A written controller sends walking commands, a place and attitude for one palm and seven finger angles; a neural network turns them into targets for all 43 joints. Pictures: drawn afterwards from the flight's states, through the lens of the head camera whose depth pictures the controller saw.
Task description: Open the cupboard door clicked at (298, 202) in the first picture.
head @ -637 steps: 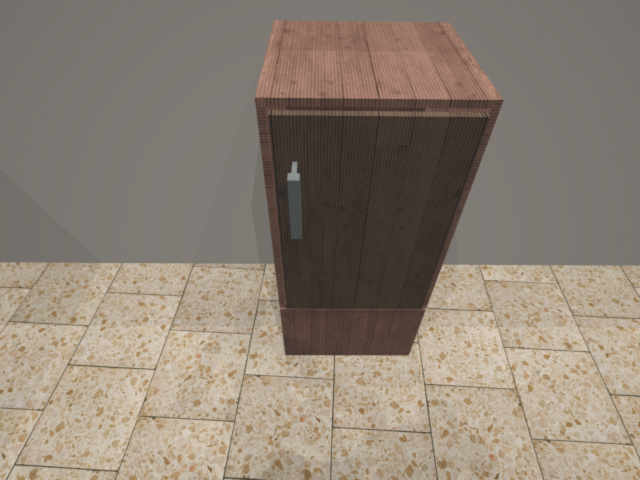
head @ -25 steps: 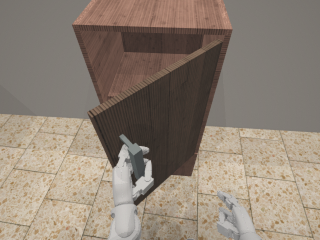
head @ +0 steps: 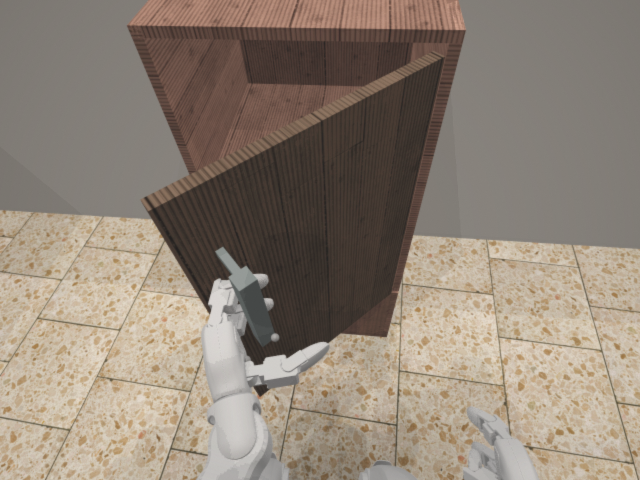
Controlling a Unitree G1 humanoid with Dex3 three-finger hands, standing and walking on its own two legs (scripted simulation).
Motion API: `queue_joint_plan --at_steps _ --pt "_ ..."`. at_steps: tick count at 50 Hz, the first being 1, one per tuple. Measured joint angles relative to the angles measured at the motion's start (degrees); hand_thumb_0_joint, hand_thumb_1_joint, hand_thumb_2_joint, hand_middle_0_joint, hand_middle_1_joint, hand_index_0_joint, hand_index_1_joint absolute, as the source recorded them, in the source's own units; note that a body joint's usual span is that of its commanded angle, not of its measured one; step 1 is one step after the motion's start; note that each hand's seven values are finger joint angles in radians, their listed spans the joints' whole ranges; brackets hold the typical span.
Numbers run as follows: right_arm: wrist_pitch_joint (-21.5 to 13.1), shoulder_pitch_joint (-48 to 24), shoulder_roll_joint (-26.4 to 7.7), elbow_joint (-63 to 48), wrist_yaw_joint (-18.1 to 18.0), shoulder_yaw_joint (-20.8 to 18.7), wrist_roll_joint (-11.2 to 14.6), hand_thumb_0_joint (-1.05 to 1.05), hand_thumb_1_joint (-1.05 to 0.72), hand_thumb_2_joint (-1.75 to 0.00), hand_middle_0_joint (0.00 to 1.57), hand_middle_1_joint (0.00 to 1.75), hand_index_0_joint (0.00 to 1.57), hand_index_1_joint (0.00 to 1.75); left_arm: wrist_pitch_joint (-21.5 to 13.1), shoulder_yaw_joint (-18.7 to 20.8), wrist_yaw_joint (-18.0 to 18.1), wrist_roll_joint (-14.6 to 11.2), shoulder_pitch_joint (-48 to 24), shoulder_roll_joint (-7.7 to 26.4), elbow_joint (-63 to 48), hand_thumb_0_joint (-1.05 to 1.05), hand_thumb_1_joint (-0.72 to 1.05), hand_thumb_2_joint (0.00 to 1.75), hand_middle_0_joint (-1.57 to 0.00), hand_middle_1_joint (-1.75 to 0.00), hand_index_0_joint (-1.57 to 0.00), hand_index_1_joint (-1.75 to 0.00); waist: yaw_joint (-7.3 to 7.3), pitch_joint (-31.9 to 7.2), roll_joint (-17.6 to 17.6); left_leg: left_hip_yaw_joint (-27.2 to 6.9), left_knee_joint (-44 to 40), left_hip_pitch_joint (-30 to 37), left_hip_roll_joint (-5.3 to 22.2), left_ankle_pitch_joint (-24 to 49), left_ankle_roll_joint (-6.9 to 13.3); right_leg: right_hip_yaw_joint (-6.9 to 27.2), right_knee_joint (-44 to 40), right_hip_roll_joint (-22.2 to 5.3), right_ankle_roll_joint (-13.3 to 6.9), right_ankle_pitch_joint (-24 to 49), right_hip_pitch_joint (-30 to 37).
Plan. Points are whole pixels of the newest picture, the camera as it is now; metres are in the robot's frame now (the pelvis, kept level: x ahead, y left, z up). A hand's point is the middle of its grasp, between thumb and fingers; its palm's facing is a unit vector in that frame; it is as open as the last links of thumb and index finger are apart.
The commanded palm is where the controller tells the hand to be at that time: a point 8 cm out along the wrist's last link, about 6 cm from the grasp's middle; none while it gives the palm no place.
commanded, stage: open thumb and fingers to let go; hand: left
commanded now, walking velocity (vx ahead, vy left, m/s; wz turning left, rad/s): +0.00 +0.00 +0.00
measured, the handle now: (246, 299) +0.33 +0.10 +0.05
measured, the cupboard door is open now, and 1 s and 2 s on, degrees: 45 47 47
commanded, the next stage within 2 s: slide the hand sideways off the handle in 0.36 s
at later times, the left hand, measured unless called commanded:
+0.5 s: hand (269, 338) +0.28 +0.07 +0.04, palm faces +0.18 -0.98 -0.03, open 15.2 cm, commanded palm +0.24 +0.11 +0.04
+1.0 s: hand (247, 384) +0.23 +0.09 +0.04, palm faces -0.17 -0.98 +0.02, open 16.2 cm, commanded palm +0.21 +0.15 +0.04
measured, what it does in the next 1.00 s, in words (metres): shifts its weight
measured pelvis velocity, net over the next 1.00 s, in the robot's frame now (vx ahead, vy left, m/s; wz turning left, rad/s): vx -0.01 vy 0.05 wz -0.05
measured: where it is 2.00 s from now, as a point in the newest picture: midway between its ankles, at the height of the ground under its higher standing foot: outside the picture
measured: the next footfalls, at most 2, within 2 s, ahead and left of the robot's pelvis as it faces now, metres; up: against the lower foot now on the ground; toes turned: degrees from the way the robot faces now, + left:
none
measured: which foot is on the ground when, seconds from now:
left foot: down 0.00-1.00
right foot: down 0.00-1.00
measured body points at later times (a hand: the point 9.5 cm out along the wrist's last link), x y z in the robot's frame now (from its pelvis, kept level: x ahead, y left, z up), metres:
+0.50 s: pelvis +0.00 +0.03 +0.00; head +0.05 +0.02 +0.45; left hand +0.26 +0.12 +0.04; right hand +0.18 -0.18 -0.09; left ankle +0.02 +0.16 -0.66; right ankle +0.00 -0.05 -0.66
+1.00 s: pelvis -0.01 +0.05 -0.01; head +0.05 +0.05 +0.44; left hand +0.23 +0.14 +0.05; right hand +0.16 -0.17 -0.09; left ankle +0.02 +0.16 -0.66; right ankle +0.00 -0.05 -0.66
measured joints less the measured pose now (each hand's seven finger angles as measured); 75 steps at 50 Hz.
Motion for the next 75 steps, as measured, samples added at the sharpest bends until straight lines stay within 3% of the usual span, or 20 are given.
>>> queue_joint_plan --at_steps 9,18,24,26,28,31,33,36,40,45,66,75 --pt "-0.65 -0.13 1.0 -0.72 0.15 0.7 -0.06 0.01 -0.91 -0.9 0.2 0.3 0.2 0.3 0.48 -1.6 1.02 0.6 0.0 0.43 0.05 0.0 -0.43 0.33 -0.28 -1.05 -0.29 -1.05 -0.04 -0.18 0.24 0.61 0.41 0.17 -0.01 -0.55 0.23 0.66 -0.22 -0.04 0.88 0.01 0.3" --pt "-0.96 -0.99 1.77 -1.77 0.74 1.52 -0.12 0.01 -0.91 -0.9 0.21 0.3 0.2 0.3 2.1 -3.7 1.1 1.06 -0.47 1.01 0.16 -0.01 -0.49 0.3 -0.23 -0.68 -0.26 -0.69 0.02 -0.62 0.12 0.93 1.07 0.52 0.09 -1.12 1.04 1.01 -0.61 0.08 1.67 0.18 1.01" --pt "-0.73 -1.46 1.8 -2.26 1.1 1.82 -0.11 0.01 -0.91 -0.9 0.21 0.3 0.21 0.3 3.29 -4.39 0.6 0.8 -0.62 1.22 -0.1 -0.01 -0.5 0.3 -0.3 -0.53 -0.31 -0.59 0.1 -0.72 0.08 1.04 1.45 0.73 0.13 -1.29 1.47 1.13 -0.79 0.12 2.06 0.36 1.44" --pt "-0.68 -1.39 1.45 -2.79 1.45 2.09 0.21 0.01 -0.91 -0.9 0.21 0.3 0.21 0.3 2.5 -3.89 -3.24 1.34 0.07 2.23 -0.9 -0.01 -0.5 0.3 -0.3 -0.49 -0.29 -0.56 -0.17 -0.48 -0.13 1.07 1.8 0.34 -0.17 -1.28 1.7 1.13 -0.32 -0.19 2.23 0.27 1.08" --pt "-0.41 -0.85 0.88 -3.84 1.48 2.06 0.72 0.01 -0.91 -0.9 0.21 0.3 0.21 0.3 0.43 -3.47 -11.81 0.28 0.95 5.03 -2.14 -0.01 -0.49 0.3 -0.27 -0.45 -0.25 -0.51 -0.08 -0.14 -0.23 1.09 2.53 -0.34 -0.43 -1.37 1.93 1.12 0.49 -0.46 2.38 0.05 0.44" --pt "0.1 -0.11 -0.19 -5.47 1.12 1.65 1.98 0.01 -0.91 -0.9 0.21 0.3 0.21 0.3 -1.42 -3.98 -22.68 -3.33 2.01 9.11 -4.5 -0.01 -0.5 0.3 -0.23 -0.4 -0.19 -0.43 0.03 0.81 0.48 1.11 3.89 -0.97 -0.5 -1.8 2.27 1.12 1.44 -0.54 2.68 -0.19 0.03" --pt "0.3 0.31 -0.76 -6.33 0.75 1.39 2.65 0.01 -0.91 -0.9 0.21 0.3 0.21 0.3 -1.57 -4.5 -25.56 -5.54 2.72 9.63 -5.86 -0.01 -0.5 0.3 -0.21 -0.37 -0.17 -0.39 0.02 1.4 1.0 1.34 4.45 -1.09 -0.48 -2.02 2.58 1.34 1.75 -0.54 2.98 -0.19 -0.05" --pt "0.67 0.97 -1.11 -7.24 0.49 1.21 2.92 0.01 -0.91 -0.9 0.21 0.3 0.2 0.3 -0.81 -4.54 -24.8 -6.38 3.36 7.95 -6.77 -0.01 -0.5 0.3 -0.19 -0.34 -0.16 -0.35 0.0 1.68 1.04 1.98 4.81 -1.46 -0.52 -2.08 3.01 1.97 2.15 -0.63 3.41 -0.05 -0.62" --pt "1.29 1.92 -0.8 -8.2 0.82 1.25 2.72 0.01 -0.91 -0.9 0.2 0.3 0.2 0.3 0.02 -4.89 -22.32 -4.16 4.07 6.35 -7.87 -0.01 -0.5 0.3 -0.17 -0.32 -0.17 -0.33 -0.18 1.25 0.49 2.69 5.27 -2.29 -0.6 -2.13 3.4 2.65 2.82 -0.76 3.78 -0.03 -1.72" --pt "2.22 2.58 0.1 -9.01 1.12 1.73 2.79 0.01 -0.91 -0.9 0.2 0.3 0.2 0.3 -0.03 -4.6 -21.86 -3.0 6.35 7.06 -10.01 -0.01 -0.5 0.3 -0.16 -0.31 -0.17 -0.32 -0.34 0.92 -0.05 3.17 5.64 -2.34 -0.41 -2.46 3.63 3.14 3.13 -0.59 3.98 -0.11 -1.94" --pt "1.4 1.65 -0.39 -12.18 0.59 1.77 3.23 0.01 -0.91 -0.9 0.21 0.3 0.21 0.3 -2.16 -1.25 -27.09 -5.89 20.06 10.87 -20.46 -0.01 -0.5 0.3 -0.16 -0.31 -0.19 -0.32 0.74 0.27 0.47 2.37 7.84 -3.62 -0.35 -3.93 3.65 2.37 4.5 -0.47 4.04 -1.37 -2.6" --pt "1.31 2.13 -0.29 -12.27 -0.13 1.31 3.69 0.01 -0.91 -0.9 0.21 0.3 0.21 0.3 -2.85 2.08 -30.44 -8.21 24.88 12.22 -23.71 -0.01 -0.5 0.3 -0.15 -0.3 -0.16 -0.3 1.27 -0.16 0.49 1.89 8.92 -4.46 -0.19 -4.39 3.29 1.9 5.52 -0.29 3.69 -1.92 -3.31"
